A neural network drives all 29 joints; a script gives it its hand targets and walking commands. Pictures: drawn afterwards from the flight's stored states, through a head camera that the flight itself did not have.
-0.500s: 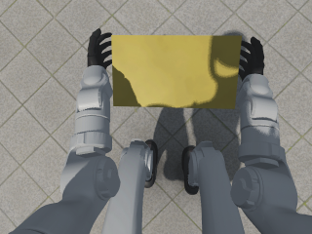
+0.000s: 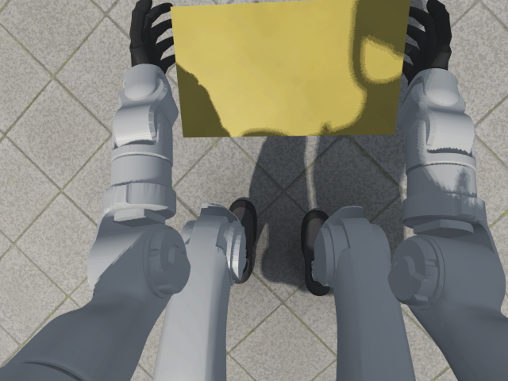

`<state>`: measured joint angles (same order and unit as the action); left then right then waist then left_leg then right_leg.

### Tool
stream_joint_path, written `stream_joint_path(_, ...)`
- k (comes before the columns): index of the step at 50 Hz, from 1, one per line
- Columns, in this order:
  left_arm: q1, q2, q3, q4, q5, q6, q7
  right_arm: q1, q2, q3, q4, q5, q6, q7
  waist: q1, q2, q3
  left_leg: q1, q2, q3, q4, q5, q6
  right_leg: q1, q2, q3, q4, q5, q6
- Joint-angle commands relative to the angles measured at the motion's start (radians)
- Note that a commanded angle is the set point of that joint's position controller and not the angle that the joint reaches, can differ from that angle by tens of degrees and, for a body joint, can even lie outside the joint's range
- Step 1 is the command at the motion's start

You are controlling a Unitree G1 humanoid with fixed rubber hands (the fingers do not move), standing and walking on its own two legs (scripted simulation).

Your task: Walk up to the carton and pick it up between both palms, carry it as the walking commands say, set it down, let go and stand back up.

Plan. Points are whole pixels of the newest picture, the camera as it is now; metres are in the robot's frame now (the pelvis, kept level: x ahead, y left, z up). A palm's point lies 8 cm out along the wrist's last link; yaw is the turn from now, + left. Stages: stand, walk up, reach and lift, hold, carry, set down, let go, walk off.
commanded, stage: set down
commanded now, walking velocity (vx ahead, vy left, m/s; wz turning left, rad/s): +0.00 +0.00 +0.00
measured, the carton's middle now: (284, 75) +0.52 -0.01 -0.22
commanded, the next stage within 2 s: none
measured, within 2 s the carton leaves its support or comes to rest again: neither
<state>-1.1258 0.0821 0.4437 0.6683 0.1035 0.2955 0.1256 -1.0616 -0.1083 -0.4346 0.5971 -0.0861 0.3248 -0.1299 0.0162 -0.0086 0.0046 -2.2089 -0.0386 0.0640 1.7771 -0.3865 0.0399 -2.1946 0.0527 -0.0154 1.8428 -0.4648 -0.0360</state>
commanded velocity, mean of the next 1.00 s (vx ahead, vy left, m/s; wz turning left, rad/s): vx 0.00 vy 0.00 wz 0.00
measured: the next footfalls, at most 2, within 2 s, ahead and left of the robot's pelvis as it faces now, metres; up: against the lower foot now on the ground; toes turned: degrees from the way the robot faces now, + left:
none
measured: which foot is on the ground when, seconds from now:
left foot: down 0.00-1.00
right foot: down 0.00-1.00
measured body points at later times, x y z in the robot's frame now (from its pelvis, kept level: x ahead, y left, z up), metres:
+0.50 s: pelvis +0.00 +0.00 -0.05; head +0.37 -0.01 +0.18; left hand +0.56 +0.18 -0.22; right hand +0.55 -0.19 -0.23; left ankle +0.14 +0.09 -0.42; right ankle +0.12 -0.10 -0.42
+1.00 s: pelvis +0.00 +0.00 -0.07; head +0.37 -0.01 +0.17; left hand +0.56 +0.18 -0.24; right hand +0.54 -0.19 -0.26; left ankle +0.14 +0.10 -0.42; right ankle +0.12 -0.10 -0.42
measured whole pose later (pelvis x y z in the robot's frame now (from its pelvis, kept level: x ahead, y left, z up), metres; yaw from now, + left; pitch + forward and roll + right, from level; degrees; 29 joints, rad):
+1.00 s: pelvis +0.00 +0.00 -0.07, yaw +0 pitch +34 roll +3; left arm -1.44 0.30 0.33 0.95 -0.05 0.22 0.09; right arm -1.37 -0.34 -0.22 0.87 0.08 0.25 -0.09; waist 0.00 0.00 0.43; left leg -2.23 -0.04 0.09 2.07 -0.45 0.04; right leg -2.21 0.05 -0.02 2.15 -0.54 -0.04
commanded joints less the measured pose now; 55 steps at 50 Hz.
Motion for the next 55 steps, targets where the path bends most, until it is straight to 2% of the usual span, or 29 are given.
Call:
stream_joint_path(1,-0.631,-0.784,-0.589,-0.006,-0.206,-0.025,-0.343,-0.78,0.699,0.665,0.003,0.189,-0.066,0.386,0.005,-0.041,-1.217,0.615,-0.058,-0.06,0.043,0.159,-0.027,0.456,0.019,0.007,-0.057,0.155,0.018)
stream_joint_path(3,-0.648,-0.772,-0.591,0.0,-0.211,-0.031,-0.337,-0.784,0.681,0.654,0.015,0.187,-0.072,0.381,-0.005,-0.037,-1.199,0.608,-0.057,-0.06,0.061,0.157,-0.029,0.446,0.018,0.008,-0.04,0.152,0.016)
stream_joint_path(6,-0.658,-0.751,-0.59,0.006,-0.213,-0.038,-0.325,-0.806,0.657,0.666,0.015,0.204,-0.08,0.378,0.008,-0.033,-1.205,0.632,-0.054,-0.062,0.088,0.172,-0.03,0.433,0.015,0.005,-0.008,0.154,0.018)
stream_joint_path(9,-0.693,-0.731,-0.603,-0.001,-0.228,-0.047,-0.316,-0.821,0.633,0.667,0.026,0.209,-0.087,0.371,-0.011,-0.04,-1.207,0.642,-0.051,-0.067,0.115,0.172,-0.032,0.44,0.013,0.003,0.017,0.157,0.017)
stream_joint_path(11,-0.71,-0.716,-0.618,-0.012,-0.236,-0.052,-0.307,-0.841,0.616,0.677,0.016,0.227,-0.095,0.364,-0.005,-0.026,-1.226,0.666,-0.05,-0.065,0.134,0.185,-0.034,0.453,0.01,0.006,0.035,0.165,0.015)
stream_joint_path(13,-0.717,-0.705,-0.622,0.006,-0.241,-0.052,-0.301,-0.846,0.597,0.679,0.036,0.227,-0.097,0.361,-0.016,-0.023,-1.22,0.677,-0.047,-0.067,0.151,0.182,-0.036,0.453,0.007,0.002,0.056,0.163,0.015)
stream_joint_path(16,-0.752,-0.685,-0.642,-0.024,-0.258,-0.057,-0.29,-0.886,0.584,0.702,-0.003,0.255,-0.104,0.355,-0.011,-0.022,-1.291,0.734,-0.045,-0.067,0.181,0.217,-0.037,0.493,0.007,0.001,0.087,0.191,0.015)
stream_joint_path(18,-0.765,-0.712,-0.652,-0.046,-0.294,-0.066,-0.281,-0.933,0.562,0.716,-0.062,0.27,-0.113,0.344,-0.03,-0.038,-1.371,0.78,-0.049,-0.07,0.209,0.268,-0.036,0.543,0.006,-0.002,0.107,0.226,0.014)
stream_joint_path(19,-0.763,-0.73,-0.652,-0.04,-0.304,-0.069,-0.277,-0.942,0.559,0.715,-0.084,0.283,-0.122,0.336,-0.027,-0.033,-1.383,0.786,-0.053,-0.066,0.216,0.29,-0.035,0.567,0.009,-0.002,0.115,0.249,0.011)
stream_joint_path(21,-0.717,-0.726,-0.617,0.045,-0.292,-0.068,-0.278,-0.922,0.561,0.694,-0.033,0.282,-0.128,0.332,-0.018,-0.035,-1.3,0.747,-0.051,-0.063,0.23,0.278,-0.032,0.551,0.011,-0.002,0.126,0.243,0.011)
stream_joint_path(22,-0.694,-0.719,-0.602,0.088,-0.279,-0.067,-0.285,-0.894,0.575,0.679,0.027,0.274,-0.123,0.336,-0.014,-0.037,-1.23,0.701,-0.05,-0.063,0.231,0.243,-0.029,0.527,0.009,-0.001,0.129,0.223,0.012)
stream_joint_path(25,-0.682,-0.716,-0.569,0.145,-0.262,-0.06,-0.306,-0.865,0.587,0.65,0.111,0.261,-0.114,0.354,-0.012,-0.027,-1.105,0.634,-0.044,-0.063,0.239,0.196,-0.026,0.476,0.011,0.002,0.15,0.188,0.006)
stream_joint_path(30,-0.736,-0.745,-0.611,0.06,-0.317,-0.085,-0.301,-0.935,0.583,0.678,-0.019,0.314,-0.145,0.346,-0.015,-0.029,-1.233,0.695,-0.051,-0.068,0.283,0.317,-0.025,0.539,0.017,0.003,0.197,0.303,0.001)
stream_joint_path(35,-0.714,-0.753,-0.593,0.102,-0.316,-0.089,-0.302,-0.908,0.587,0.657,0.027,0.306,-0.148,0.337,-0.023,-0.035,-1.189,0.671,-0.053,-0.068,0.292,0.293,-0.025,0.537,0.015,0.002,0.203,0.285,0.001)
stream_joint_path(41,-0.73,-0.734,-0.561,0.129,-0.303,-0.095,-0.305,-0.931,0.593,0.643,0.057,0.31,-0.152,0.347,-0.001,-0.03,-1.093,0.642,-0.05,-0.071,0.294,0.254,-0.02,0.474,0.012,0.005,0.207,0.233,0.001)
stream_joint_path(44,-0.733,-0.738,-0.554,0.152,-0.306,-0.098,-0.305,-0.933,0.579,0.63,0.071,0.302,-0.159,0.348,-0.013,-0.028,-1.046,0.623,-0.05,-0.076,0.294,0.244,-0.019,0.448,0.009,0.003,0.212,0.224,-0.001)
stream_joint_path(45,-0.732,-0.735,-0.548,0.158,-0.303,-0.1,-0.306,-0.938,0.58,0.632,0.075,0.305,-0.161,0.347,-0.004,-0.032,-1.039,0.614,-0.05,-0.075,0.296,0.24,-0.02,0.451,0.008,0.005,0.212,0.224,-0.001)
stream_joint_path(50,-0.734,-0.719,-0.535,0.19,-0.294,-0.103,-0.31,-0.909,0.576,0.606,0.135,0.285,-0.161,0.354,-0.018,-0.015,-0.934,0.572,-0.046,-0.079,0.297,0.207,-0.022,0.394,0.007,0.008,0.213,0.193,-0.003)
stream_joint_path(54,-0.735,-0.71,-0.529,0.205,-0.293,-0.109,-0.309,-0.897,0.578,0.593,0.168,0.277,-0.16,0.36,-0.016,-0.009,-0.882,0.558,-0.048,-0.083,0.294,0.195,-0.022,0.367,0.005,0.011,0.214,0.175,-0.003)
stream_joint_path(55,-0.733,-0.709,-0.524,0.212,-0.293,-0.107,-0.311,-0.886,0.57,0.585,0.182,0.267,-0.16,0.36,-0.029,-0.007,-0.858,0.548,-0.047,-0.086,0.294,0.188,-0.024,0.354,0.004,0.009,0.215,0.168,-0.004)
